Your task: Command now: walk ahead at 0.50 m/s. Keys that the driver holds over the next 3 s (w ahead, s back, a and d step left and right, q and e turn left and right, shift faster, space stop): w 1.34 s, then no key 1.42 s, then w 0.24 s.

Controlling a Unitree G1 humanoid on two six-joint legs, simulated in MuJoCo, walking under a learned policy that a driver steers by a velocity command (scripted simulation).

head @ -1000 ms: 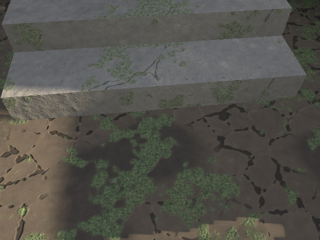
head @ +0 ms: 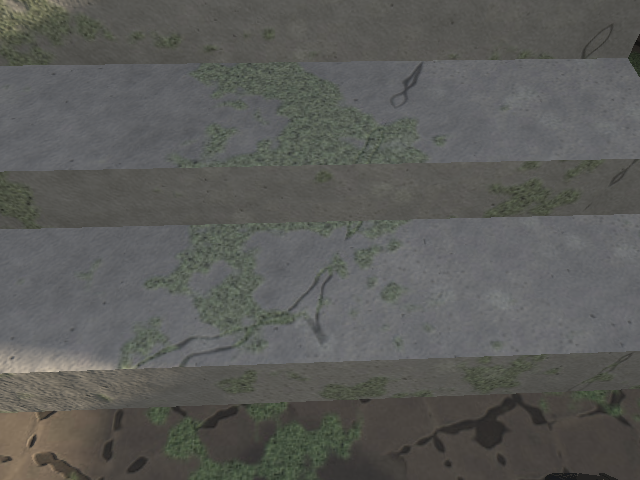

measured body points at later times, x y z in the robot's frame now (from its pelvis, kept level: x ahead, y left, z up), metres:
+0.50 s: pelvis +0.26 -0.01 +0.01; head +0.28 -0.01 +0.46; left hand +0.47 +0.22 -0.09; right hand +0.24 -0.29 -0.13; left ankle +0.12 +0.10 -0.72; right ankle +0.39 -0.12 -0.71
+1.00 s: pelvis +0.52 +0.00 +0.03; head +0.56 +0.00 +0.47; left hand +0.38 +0.18 -0.11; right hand +0.74 -0.13 -0.07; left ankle +0.70 +0.13 -0.45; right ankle +0.38 -0.12 -0.72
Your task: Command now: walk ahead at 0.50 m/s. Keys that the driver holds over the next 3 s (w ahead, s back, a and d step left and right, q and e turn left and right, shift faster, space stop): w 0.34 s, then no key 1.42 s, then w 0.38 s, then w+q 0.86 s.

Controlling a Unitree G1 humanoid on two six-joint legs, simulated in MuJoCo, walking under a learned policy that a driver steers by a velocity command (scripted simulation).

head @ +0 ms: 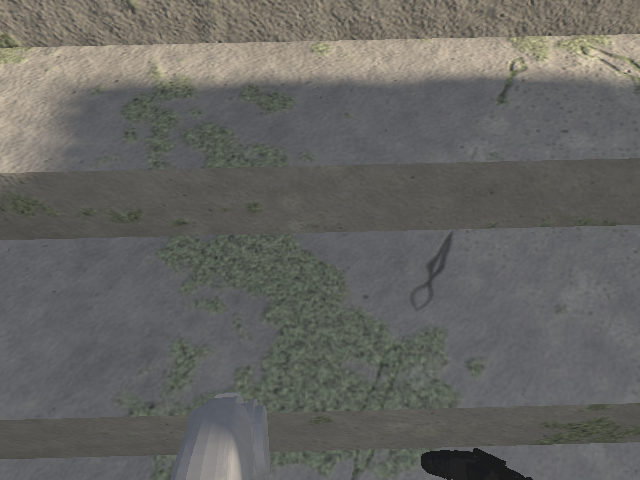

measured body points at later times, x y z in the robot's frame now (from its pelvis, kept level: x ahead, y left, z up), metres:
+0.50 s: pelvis +0.27 +0.05 +0.17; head +0.27 +0.08 +0.61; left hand +0.44 +0.18 +0.04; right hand +0.14 -0.11 +0.02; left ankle +0.20 +0.12 -0.57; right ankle +0.37 -0.10 -0.26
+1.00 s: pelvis +0.45 +0.01 +0.32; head +0.45 +0.00 +0.77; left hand +0.49 +0.23 +0.18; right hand +0.60 -0.21 +0.21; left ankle +0.49 +0.18 -0.28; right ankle +0.54 -0.08 -0.39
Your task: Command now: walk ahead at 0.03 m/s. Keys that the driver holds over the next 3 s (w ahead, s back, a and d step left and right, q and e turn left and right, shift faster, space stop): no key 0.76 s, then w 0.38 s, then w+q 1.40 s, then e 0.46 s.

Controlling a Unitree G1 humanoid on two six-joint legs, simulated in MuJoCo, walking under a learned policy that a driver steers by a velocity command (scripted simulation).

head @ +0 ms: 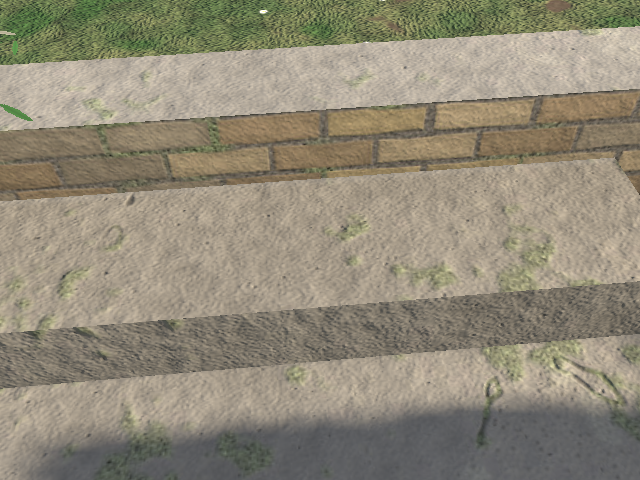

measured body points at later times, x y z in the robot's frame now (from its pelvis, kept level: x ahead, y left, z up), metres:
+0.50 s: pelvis +0.08 +0.03 +0.03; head +0.09 +0.03 +0.48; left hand +0.10 +0.25 -0.13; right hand +0.06 -0.19 -0.13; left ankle +0.08 +0.14 -0.72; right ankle +0.09 -0.08 -0.72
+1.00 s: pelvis +0.14 +0.02 +0.01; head +0.14 +0.02 +0.46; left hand +0.13 +0.27 -0.14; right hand +0.11 -0.22 -0.14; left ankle +0.08 +0.14 -0.72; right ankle +0.09 -0.08 -0.71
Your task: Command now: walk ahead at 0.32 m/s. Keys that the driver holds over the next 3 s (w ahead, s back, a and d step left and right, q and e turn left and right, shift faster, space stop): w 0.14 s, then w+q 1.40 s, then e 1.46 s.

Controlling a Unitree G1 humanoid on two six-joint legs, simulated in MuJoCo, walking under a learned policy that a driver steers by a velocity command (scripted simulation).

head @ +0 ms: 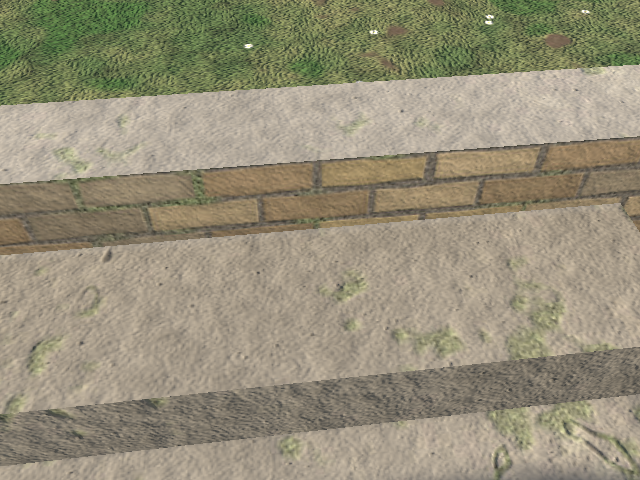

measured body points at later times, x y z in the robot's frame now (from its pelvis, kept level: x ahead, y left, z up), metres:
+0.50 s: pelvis +0.25 -0.18 +0.09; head +0.26 -0.21 +0.54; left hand +0.35 +0.06 -0.02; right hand +0.36 -0.44 -0.06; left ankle +0.10 -0.02 -0.44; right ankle +0.34 -0.29 -0.55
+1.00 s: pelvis +0.52 -0.17 +0.20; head +0.55 -0.18 +0.64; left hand +0.36 +0.01 +0.06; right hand +0.81 -0.20 +0.13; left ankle +0.66 -0.06 -0.38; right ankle +0.35 -0.30 -0.53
